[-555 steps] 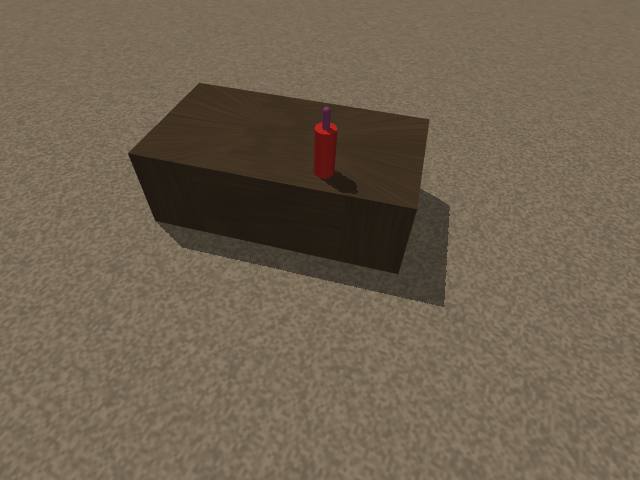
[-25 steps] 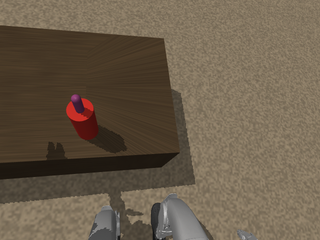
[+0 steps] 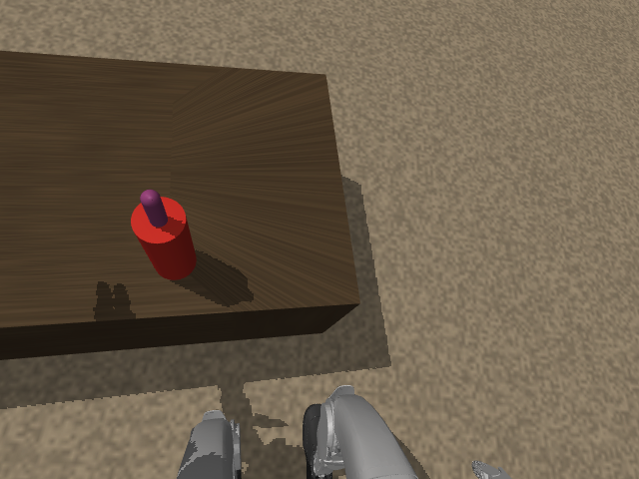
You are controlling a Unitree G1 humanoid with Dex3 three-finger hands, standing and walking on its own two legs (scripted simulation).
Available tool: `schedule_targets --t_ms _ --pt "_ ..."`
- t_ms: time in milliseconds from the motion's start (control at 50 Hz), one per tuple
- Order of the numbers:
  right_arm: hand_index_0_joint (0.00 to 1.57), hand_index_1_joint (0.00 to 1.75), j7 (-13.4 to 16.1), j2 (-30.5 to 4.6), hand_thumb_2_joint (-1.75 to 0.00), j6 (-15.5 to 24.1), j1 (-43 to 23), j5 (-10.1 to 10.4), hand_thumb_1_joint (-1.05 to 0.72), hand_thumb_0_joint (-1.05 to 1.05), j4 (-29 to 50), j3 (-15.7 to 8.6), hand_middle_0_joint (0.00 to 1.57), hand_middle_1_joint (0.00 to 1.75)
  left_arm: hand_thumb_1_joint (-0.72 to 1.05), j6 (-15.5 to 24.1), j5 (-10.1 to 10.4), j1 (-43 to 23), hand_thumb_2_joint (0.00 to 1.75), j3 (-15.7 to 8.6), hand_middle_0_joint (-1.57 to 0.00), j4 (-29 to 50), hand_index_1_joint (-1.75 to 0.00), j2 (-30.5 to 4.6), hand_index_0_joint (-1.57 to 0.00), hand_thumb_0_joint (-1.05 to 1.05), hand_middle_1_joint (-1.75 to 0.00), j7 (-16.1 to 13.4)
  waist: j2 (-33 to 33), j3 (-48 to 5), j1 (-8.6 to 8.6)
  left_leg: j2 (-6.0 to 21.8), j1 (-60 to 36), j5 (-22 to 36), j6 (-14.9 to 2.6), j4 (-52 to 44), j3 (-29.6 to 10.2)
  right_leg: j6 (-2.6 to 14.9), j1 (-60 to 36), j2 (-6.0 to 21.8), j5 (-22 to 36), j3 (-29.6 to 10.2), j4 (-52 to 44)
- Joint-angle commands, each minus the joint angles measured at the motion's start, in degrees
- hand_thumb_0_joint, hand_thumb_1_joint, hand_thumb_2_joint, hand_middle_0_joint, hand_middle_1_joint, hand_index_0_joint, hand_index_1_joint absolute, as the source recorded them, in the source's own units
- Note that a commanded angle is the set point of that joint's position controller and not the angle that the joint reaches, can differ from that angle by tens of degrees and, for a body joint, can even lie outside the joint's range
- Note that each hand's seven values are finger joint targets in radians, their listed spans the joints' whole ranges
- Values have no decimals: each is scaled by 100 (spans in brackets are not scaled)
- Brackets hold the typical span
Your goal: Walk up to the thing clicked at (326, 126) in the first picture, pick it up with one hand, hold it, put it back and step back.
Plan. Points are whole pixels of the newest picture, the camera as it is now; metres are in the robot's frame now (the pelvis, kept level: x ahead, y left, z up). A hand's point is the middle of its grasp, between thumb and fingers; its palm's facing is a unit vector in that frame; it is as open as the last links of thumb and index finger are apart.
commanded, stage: go down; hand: left
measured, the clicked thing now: (164, 233) +0.48 +0.17 -0.18
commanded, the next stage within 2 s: none
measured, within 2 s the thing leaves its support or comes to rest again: neither
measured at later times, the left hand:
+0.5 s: hand out of the picture +0.44 +0.38 +0.05, palm faces +0.17 -0.99 +0.00, open 17.2 cm
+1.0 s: hand out of the picture +0.44 +0.38 +0.06, palm faces +0.16 -0.99 +0.03, open 17.2 cm
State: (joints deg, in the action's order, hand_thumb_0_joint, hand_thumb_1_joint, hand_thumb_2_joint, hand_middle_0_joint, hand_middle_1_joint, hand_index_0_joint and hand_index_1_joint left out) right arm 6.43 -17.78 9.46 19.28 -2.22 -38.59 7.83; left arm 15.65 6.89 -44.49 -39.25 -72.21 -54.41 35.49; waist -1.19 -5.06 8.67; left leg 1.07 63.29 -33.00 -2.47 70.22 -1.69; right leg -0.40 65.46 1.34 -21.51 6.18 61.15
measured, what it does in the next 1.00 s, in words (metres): stands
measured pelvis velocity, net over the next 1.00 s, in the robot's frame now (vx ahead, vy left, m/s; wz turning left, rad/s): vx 0.00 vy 0.00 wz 0.01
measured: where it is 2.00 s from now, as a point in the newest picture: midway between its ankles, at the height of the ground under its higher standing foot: outside the picture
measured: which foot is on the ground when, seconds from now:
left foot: down 0.00-1.00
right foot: down 0.00-1.00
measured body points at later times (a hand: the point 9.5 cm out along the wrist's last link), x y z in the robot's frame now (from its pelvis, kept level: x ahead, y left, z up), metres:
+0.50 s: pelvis +0.00 +0.00 -0.01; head +0.17 +0.05 +0.41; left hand +0.43 +0.43 +0.06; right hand +0.05 -0.28 -0.10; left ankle -0.01 +0.08 -0.64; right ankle +0.06 -0.14 -0.64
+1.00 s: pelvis +0.00 +0.00 -0.01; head +0.17 +0.06 +0.41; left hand +0.43 +0.43 +0.06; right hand +0.06 -0.28 -0.10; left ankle -0.01 +0.08 -0.64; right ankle +0.06 -0.14 -0.64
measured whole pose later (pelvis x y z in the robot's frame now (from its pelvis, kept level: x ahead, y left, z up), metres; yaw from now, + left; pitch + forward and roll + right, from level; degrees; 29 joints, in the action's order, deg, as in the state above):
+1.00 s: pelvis +0.00 +0.00 -0.01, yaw +0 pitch +26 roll -5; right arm 7.1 -17.7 9.6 17.8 -1.9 -39.1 8.0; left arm 18.4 10.4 -46.6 -39.4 -71.3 -53.4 37.6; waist -1.6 -5.4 8.6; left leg 0.8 64.9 -33.4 -2.2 71.8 -2.3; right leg -0.1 67.0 1.6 -22.2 6.6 62.9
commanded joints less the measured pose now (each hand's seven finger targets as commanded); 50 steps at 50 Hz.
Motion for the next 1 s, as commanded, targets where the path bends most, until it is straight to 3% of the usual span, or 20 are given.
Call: schedule_targets --t_ms 0,100,220,300,320,360,400,440,540,560,620,700,780,840,980 --pt "20 30 120 -1265 -90 111 1000 57 -89 0 128 -466 20 30 -45 440 243 -1711 11 -228 -5 1381 -6 -2262 -2 0 -4 58 1535 -2904 -210 26 -2268 3230 317 -933 -456 318 -1416 -138 1269 -302 -299" --pt "20 30 138 -1293 -90 120 1016 38 -89 0 64 -474 20 30 -44 461 252 -1844 10 -122 -5 1263 -6 -2106 -2 0 -3 71 1638 -2889 -126 65 -2522 3360 362 -914 -556 336 -1020 -150 1152 -242 -262" --pt "20 30 135 -1252 -90 95 955 21 -89 0 93 -397 20 30 -45 507 189 -1909 11 -273 -5 1078 -6 -2400 -2 0 -4 48 1613 -2754 -228 8 -2062 2870 321 -925 -483 337 -1174 -132 984 -283 -238" --pt "20 30 127 -1291 -90 79 967 26 -89 0 144 -417 20 30 -44 511 235 -1758 11 -299 -5 1142 -6 -2357 -2 0 -3 116 1615 -3068 -232 4 -2266 3199 321 -862 -469 332 -1299 -134 1201 -287 -229" --pt "20 30 131 -1290 -90 76 942 24 -89 0 138 -399 20 30 -44 519 241 -1734 10 -384 -4 1167 -5 -2489 -2 0 -3 122 1659 -3084 -257 18 -2249 3263 335 -850 -493 331 -1274 -139 1232 -272 -185" --pt "20 30 127 -1283 -90 74 965 24 -89 0 155 -397 20 30 -45 513 305 -1822 10 -335 -5 1236 -5 -2366 -2 0 -3 157 1591 -3146 -215 19 -2312 3348 318 -811 -486 318 -1270 -145 1286 -286 -195" --pt "20 30 141 -1299 -90 90 965 33 -89 0 139 -431 20 30 -45 504 335 -1785 10 -266 -4 1160 -5 -2194 -2 0 -3 183 1561 -3061 -124 31 -2312 3295 327 -806 -510 323 -1166 -146 1230 -264 -187" --pt "20 30 156 -1280 -90 88 925 47 -89 0 130 -428 20 30 -47 520 347 -1822 8 -330 -5 1253 -5 -2338 -3 0 -3 167 1507 -2969 -188 2 -2092 2974 303 -836 -478 313 -1271 -132 1114 -299 -212" --pt "20 30 175 -1238 -90 83 929 60 -89 0 169 -414 20 30 -46 507 353 -1769 9 -223 -5 1108 -6 -2139 -2 0 -4 143 1281 -2880 -139 -50 -1803 2593 234 -837 -377 297 -1511 -124 1066 -363 -284" --pt "20 30 183 -1240 -90 84 929 70 -89 0 152 -398 20 30 -46 508 362 -1726 10 -325 -4 1114 -6 -2260 -2 0 -4 131 1275 -2858 -165 -59 -1699 2547 224 -835 -358 292 -1593 -117 1078 -373 -281" --pt "20 30 160 -1207 -90 63 956 65 -89 0 144 -360 20 30 -46 533 338 -1730 9 -399 -5 1313 -6 -2443 -3 0 -4 133 1495 -3051 -288 -68 -1839 2940 250 -809 -373 304 -1611 -104 1268 -361 -236" --pt "20 30 173 -1224 -90 78 870 85 -89 0 145 -401 20 30 -44 578 400 -1615 8 -420 -5 1458 -5 -2372 -3 0 -3 161 1677 -3104 -295 -33 -2155 3106 299 -836 -418 319 -1442 -124 1257 -322 -207" --pt "20 30 183 -1260 -90 103 901 84 -89 0 84 -440 20 30 -44 617 503 -1749 9 -344 -4 1560 -4 -2153 -2 0 -3 228 1720 -3063 -186 31 -2501 3495 349 -830 -527 336 -1127 -152 1312 -245 -179" --pt "20 30 205 -1263 -90 111 901 91 -89 0 68 -462 20 30 -44 583 518 -1738 9 -188 -4 1342 -5 -1902 -2 0 -3 250 1522 -2787 -121 18 -2350 3179 330 -861 -521 331 -1020 -158 1123 -249 -252" --pt "20 30 177 -1261 -90 118 853 64 -89 0 75 -394 20 30 -46 680 517 -1935 9 -226 -4 1199 -5 -2074 -2 0 -3 239 1558 -2657 -169 37 -2084 2869 336 -846 -576 333 -839 -142 908 -238 -130"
